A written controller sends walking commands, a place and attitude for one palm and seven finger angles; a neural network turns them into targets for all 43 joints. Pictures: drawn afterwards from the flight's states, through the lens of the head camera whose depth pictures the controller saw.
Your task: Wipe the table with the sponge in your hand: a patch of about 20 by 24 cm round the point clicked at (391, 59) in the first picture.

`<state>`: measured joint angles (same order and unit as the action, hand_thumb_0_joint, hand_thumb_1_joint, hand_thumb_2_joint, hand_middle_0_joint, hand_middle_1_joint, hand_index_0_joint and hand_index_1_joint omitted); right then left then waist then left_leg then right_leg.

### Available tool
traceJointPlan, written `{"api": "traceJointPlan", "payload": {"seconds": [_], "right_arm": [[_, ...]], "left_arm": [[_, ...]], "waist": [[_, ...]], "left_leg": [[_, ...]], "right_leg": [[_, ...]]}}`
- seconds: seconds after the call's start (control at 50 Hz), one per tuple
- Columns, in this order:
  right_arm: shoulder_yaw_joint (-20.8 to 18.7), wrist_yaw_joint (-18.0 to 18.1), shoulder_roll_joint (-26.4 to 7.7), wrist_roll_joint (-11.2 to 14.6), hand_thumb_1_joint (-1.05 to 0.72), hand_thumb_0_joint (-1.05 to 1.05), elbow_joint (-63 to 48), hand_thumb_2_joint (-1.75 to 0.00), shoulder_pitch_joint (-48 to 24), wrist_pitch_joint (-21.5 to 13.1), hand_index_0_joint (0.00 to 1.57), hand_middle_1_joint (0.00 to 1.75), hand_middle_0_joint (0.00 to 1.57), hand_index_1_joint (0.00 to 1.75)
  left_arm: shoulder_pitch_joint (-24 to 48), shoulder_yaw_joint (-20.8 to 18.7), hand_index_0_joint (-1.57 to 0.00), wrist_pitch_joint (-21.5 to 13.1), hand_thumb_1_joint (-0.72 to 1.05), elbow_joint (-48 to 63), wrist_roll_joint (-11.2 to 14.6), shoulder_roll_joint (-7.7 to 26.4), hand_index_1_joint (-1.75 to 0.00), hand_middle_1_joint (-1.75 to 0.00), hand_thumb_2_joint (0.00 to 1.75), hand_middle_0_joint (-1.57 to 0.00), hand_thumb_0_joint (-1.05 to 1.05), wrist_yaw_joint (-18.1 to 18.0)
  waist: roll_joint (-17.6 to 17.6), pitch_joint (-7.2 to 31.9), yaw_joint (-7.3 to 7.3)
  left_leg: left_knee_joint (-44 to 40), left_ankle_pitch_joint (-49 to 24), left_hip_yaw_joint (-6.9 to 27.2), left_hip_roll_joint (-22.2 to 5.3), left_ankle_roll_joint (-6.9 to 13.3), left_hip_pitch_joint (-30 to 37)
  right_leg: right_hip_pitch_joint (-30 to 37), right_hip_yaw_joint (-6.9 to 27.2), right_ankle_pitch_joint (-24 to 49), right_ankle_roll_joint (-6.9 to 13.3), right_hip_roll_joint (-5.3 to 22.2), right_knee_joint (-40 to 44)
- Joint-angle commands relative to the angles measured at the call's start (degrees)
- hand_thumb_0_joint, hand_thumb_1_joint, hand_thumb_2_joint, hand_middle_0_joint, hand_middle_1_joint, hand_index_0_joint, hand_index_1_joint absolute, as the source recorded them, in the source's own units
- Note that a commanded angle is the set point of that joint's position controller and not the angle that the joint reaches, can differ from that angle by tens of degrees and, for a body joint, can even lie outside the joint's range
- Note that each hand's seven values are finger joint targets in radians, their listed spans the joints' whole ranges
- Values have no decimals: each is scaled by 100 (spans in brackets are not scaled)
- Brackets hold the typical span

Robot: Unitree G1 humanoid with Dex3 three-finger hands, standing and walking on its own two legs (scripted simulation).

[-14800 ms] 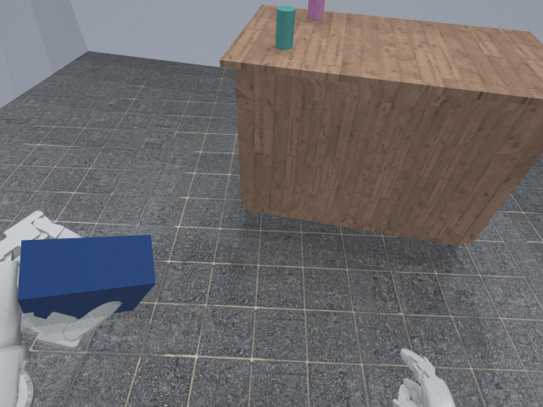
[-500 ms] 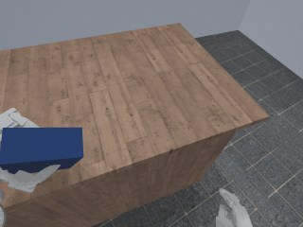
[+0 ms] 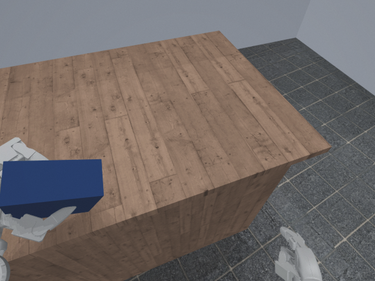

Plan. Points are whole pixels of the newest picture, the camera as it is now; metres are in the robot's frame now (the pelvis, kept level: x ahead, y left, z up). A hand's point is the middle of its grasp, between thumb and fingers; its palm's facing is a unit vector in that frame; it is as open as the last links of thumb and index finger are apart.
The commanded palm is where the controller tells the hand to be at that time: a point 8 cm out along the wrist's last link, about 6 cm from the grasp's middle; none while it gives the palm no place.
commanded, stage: come to a stop and stand still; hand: left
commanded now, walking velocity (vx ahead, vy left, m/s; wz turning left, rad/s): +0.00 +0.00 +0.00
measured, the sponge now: (68, 190) +0.23 +0.20 +0.15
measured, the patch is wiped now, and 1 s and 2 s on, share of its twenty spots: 0.00 0.00 0.00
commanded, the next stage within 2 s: look again from close up in 0.84 s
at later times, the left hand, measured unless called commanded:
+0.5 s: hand out of the picture +0.21 +0.31 +0.17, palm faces +0.41 -0.83 -0.38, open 9.4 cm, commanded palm +0.15 +0.34 +0.18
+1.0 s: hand out of the picture +0.21 +0.32 +0.17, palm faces +0.38 -0.84 -0.38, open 9.4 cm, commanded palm +0.15 +0.36 +0.18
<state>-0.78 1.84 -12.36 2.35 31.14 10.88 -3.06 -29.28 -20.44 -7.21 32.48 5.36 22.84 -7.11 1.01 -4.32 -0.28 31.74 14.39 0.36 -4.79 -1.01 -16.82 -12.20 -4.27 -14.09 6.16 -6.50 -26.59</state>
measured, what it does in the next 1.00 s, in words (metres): shifts its weight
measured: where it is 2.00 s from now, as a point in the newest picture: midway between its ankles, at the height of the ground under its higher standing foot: outside the picture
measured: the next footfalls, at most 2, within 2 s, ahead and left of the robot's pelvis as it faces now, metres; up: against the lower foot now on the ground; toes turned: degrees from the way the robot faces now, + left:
none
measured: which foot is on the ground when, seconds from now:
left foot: down 0.00-1.00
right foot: down 0.00-1.00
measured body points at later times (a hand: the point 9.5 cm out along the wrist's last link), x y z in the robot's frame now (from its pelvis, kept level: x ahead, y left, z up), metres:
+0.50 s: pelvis -0.01 +0.05 +0.00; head +0.01 +0.07 +0.45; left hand +0.18 +0.36 +0.19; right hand +0.16 -0.18 -0.07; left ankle +0.03 +0.15 -0.73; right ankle +0.00 -0.05 -0.73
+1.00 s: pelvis -0.01 +0.08 +0.01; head +0.01 +0.09 +0.46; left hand +0.18 +0.36 +0.19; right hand +0.17 -0.14 -0.06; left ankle +0.03 +0.16 -0.73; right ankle +0.00 -0.05 -0.73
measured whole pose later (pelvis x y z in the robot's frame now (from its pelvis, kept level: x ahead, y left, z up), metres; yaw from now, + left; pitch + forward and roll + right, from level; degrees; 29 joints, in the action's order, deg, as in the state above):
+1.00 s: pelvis -0.01 +0.08 +0.01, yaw +0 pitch -1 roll -1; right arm 2.5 1.6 -11.2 0.2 32.1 10.7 -6.0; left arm -24.4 -20.2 -9.9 28.6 2.1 21.1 -7.2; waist -1.1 -3.5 0.7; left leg 25.7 10.3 -2.8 1.3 3.0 -14.5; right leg -11.3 -1.7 -11.3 -0.2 -0.2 -23.6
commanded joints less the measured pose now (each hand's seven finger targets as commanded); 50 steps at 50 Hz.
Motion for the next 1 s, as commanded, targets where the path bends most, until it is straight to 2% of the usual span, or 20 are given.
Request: {"api": "traceJointPlan", "payload": {"seconds": [0.0, 0.02, 0.04, 0.06, 0.08, 0.12, 0.2, 0.24, 0.28, 0.32, 0.38, 0.5, 0.56, 0.6, 0.68, 0.7, 0.72, 0.78, 0.8, 0.98], "right_arm": [[-84, 389, -272, 186, -90, 0, -927, -90, 178, -708, 20, 30, 20, 30], [-118, 204, -794, -130, -90, 0, -652, -90, 49, -761, 20, 30, 20, 30], [-235, 87, -987, -235, -90, 0, -690, -90, 55, -787, 20, 30, 20, 30], [-194, -11, -942, -204, -90, 0, -725, -90, 123, -847, 20, 30, 20, 30], [-134, -116, -875, -152, -90, 0, -649, -90, 17, -905, 20, 30, 20, 30], [-138, -271, -879, -70, -90, 0, -784, -90, 101, -975, 20, 30, 20, 30], [-155, -200, -873, -112, -90, 0, -699, -90, -214, -1001, 20, 30, 20, 30], [-127, -117, -866, -167, -90, 0, -706, -90, -352, -987, 20, 30, 20, 30], [-104, -43, -878, -191, -90, 0, -655, -90, -445, -916, 20, 30, 20, 30], [-101, 4, -814, -179, -90, 0, -645, -90, -399, -904, 20, 30, 20, 30], [-96, 11, -802, -141, -90, 0, -627, -90, -425, -924, 20, 30, 20, 30], [-84, -38, -757, -154, -90, 0, -594, -90, -394, -914, 20, 30, 20, 30], [-87, -25, -732, -144, -90, 0, -652, -90, -397, -855, 20, 30, 20, 30], [-46, -2, -714, -188, -90, 0, -639, -90, -432, -779, 20, 30, 20, 30], [-19, 28, -689, -178, -90, 0, -733, -90, -596, -721, 20, 30, 20, 30], [8, 36, -650, -227, -90, 0, -730, -90, -528, -691, 20, 30, 20, 30], [-5, 39, -647, -200, -90, 0, -774, -90, -530, -697, 20, 30, 20, 30], [3, 47, -645, -198, -90, 0, -797, -90, -625, -684, 20, 30, 20, 30], [35, 43, -622, -248, -90, 0, -791, -90, -555, -661, 20, 30, 20, 30], [-31, 77, -656, -145, -90, 0, -794, -90, -632, -606, 20, 30, 20, 30]], "left_arm": [[3272, -2450, -120, -1018, 10, 201, -33, 2554, -160, -160, 130, -120, 0, -146], [2252, -1702, -120, -819, 10, -947, -14, 1995, -160, -160, 130, -120, 0, -36], [2111, -1676, -120, -840, 10, -569, -20, 2130, -160, -160, 130, -120, 0, 52], [1760, -1342, -120, -921, 10, -534, 16, 1782, -160, -160, 130, -120, 0, 130], [1175, -880, -120, -915, 10, -809, 30, 1188, -160, -160, 130, -120, 0, 178], [532, -483, -120, -914, 10, -291, 57, 758, -160, -160, 130, -120, 0, 182], [509, -746, -120, -911, 10, 283, -82, 1039, -160, -160, 130, -120, 0, 28], [752, -964, -120, -923, 10, 425, -115, 1233, -160, -160, 130, -120, 0, -24], [1108, -1143, -120, -937, 10, 808, -153, 1541, -160, -160, 130, -120, 0, -92], [1152, -952, -120, -888, 10, 599, -124, 1293, -160, -160, 130, -120, 0, -130], [1266, -900, -120, -861, 10, 801, -119, 1324, -160, -160, 130, -120, 0, -174], [958, -378, -120, -799, 10, 517, -181, 588, -160, -160, 130, -120, 0, -115], [1024, -435, -120, -744, 10, 425, -240, 634, -160, -160, 130, -120, 0, -94], [1073, -374, -120, -713, 10, 391, -290, 523, -160, -160, 130, -120, 0, -96], [1309, -621, -120, -647, 10, 717, -335, 843, -160, -160, 130, -120, 0, -117], [1243, -424, -120, -670, 10, 651, -335, 571, -160, -160, 130, -120, 0, -93], [1269, -469, -120, -648, 10, 718, -325, 667, -160, -160, 130, -120, 0, -95], [1220, -670, -120, -624, 10, 976, -353, 877, -160, -160, 130, -120, 0, -140], [1084, -467, -120, -633, 10, 820, -331, 610, -160, -160, 130, -120, 0, -113], [737, -654, -120, -575, 10, 845, -279, 786, -160, -160, 130, -120, 0, -116]], "waist": [[152, 959, 62], [-68, 848, 147], [-85, 1014, 210], [-310, 1165, 213], [-118, 1263, 226], [-236, 1284, 309], [-330, 1154, 245], [-336, 895, 208], [159, 965, 146], [461, 874, 144], [706, 1079, 157], [373, 946, 130], [149, 862, 100], [245, 879, 103], [397, 997, 109], [369, 954, 106], [519, 958, 95], [572, 1114, 129], [471, 1029, 119], [326, 1146, 98]], "left_leg": [[-89, -1238, 169, -53, 226, 639], [-75, -1057, 28, 85, 198, 870], [71, -658, -115, 116, 218, 632], [185, -497, -132, 240, 253, 368], [124, -542, -145, 268, 297, 514], [-73, -918, -124, 212, 339, 539], [-487, -908, -33, 61, 312, 743], [-523, -490, 49, 118, 274, 558], [-649, -312, 163, 107, 262, 637], [-802, -154, 243, 73, 261, 464], [-923, -339, 379, 17, 253, 560], [-1206, -117, 542, -154, 239, 576], [-1280, 95, 574, -203, 213, 489], [-1362, 157, 590, -229, 205, 520], [-1433, 30, 631, -258, 121, 693], [-1468, 81, 660, -286, 146, 584], [-1477, 56, 642, -298, 136, 572], [-1400, -214, 597, -257, 93, 711], [-1391, -253, 593, -252, 117, 586], [-1180, -820, 451, -198, 77, 873]], "right_leg": [[-374, 1028, 534, -561, 1214, 670], [-544, 1257, 895, -479, 969, 623], [-480, 1416, 1077, -509, 1157, 637], [-182, 1487, 1221, -554, 1317, 629], [-174, 1464, 1392, -525, 1299, 516], [55, 1107, 1808, -633, 1263, 360], [-116, 852, 1192, -571, 1094, 365], [-287, 1018, 553, -455, 1139, 630], [-325, 1061, 260, -368, 1125, 600], [-211, 947, 236, -373, 1110, 581], [-15, 798, 486, -385, 1078, 396], [-78, 533, 396, -477, 989, 390], [-76, 571, 304, -498, 985, 454], [-95, 533, 331, -515, 937, 429], [-46, 594, 375, -500, 945, 357], [3, 505, 439, -513, 913, 359], [54, 540, 436, -507, 960, 361], [164, 550, 580, -483, 967, 351], [184, 496, 651, -490, 947, 407], [221, 604, 935, -475, 1070, 500]]}}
